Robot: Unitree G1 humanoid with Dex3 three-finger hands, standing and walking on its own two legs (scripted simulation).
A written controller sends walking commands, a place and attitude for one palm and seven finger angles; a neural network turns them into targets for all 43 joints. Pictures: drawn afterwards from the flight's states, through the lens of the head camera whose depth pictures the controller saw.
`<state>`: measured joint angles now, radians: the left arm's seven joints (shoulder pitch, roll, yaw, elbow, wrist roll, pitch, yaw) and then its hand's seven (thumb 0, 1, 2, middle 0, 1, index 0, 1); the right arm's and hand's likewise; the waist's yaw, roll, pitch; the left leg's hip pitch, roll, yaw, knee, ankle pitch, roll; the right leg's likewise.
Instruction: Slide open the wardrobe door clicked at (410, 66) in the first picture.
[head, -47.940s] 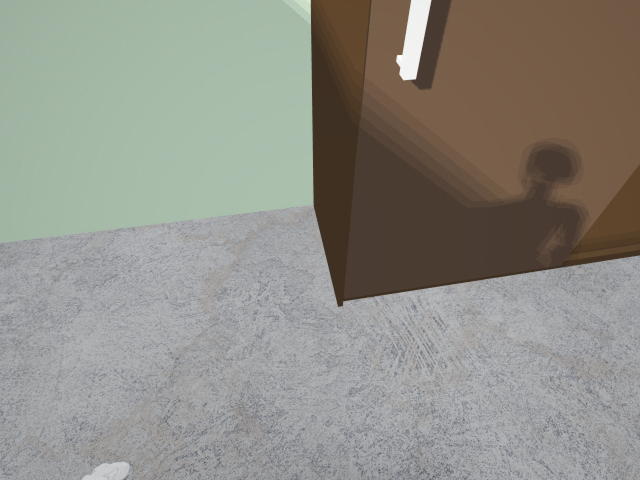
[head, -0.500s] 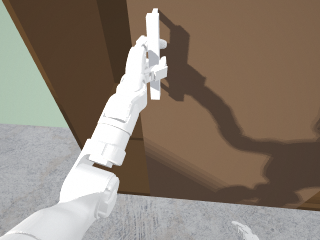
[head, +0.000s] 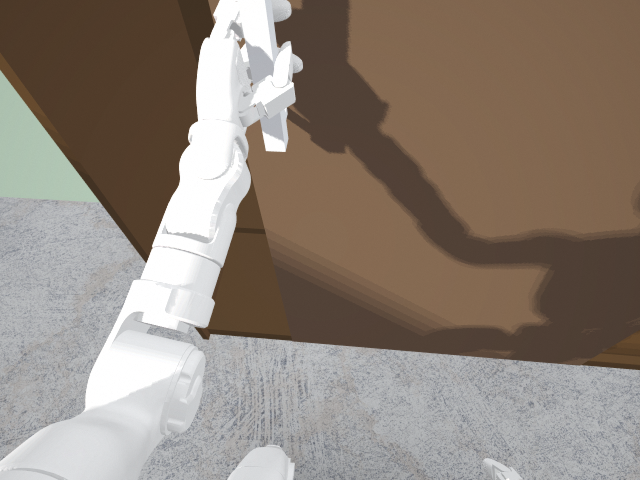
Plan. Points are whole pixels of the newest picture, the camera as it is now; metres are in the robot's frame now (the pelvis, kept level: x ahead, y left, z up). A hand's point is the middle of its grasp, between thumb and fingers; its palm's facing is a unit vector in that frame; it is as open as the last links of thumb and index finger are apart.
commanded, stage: step sideways, sliding the door along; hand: left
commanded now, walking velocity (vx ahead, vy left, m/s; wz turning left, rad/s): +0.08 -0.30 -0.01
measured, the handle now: (268, 51) +0.50 +0.10 +0.25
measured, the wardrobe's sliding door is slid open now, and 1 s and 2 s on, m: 0.28 0.39 0.58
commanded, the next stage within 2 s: none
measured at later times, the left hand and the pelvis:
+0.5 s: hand (291, 81) +0.46 +0.07 +0.24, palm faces +0.35 -0.93 -0.14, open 6.6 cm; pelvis +0.07 -0.15 -0.01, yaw +8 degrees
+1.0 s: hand (393, 82) +0.46 -0.03 +0.24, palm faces +0.26 -0.96 -0.02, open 6.6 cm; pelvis +0.12 -0.19 +0.01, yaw +11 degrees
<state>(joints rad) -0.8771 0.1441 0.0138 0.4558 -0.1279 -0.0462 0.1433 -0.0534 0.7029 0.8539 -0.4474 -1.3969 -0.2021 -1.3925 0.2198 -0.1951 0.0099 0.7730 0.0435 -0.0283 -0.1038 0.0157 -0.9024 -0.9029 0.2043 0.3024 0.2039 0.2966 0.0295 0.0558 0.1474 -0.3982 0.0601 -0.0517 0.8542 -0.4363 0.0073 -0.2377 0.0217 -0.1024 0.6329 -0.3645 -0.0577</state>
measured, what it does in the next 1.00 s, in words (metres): steps to the right: right foot, then left foot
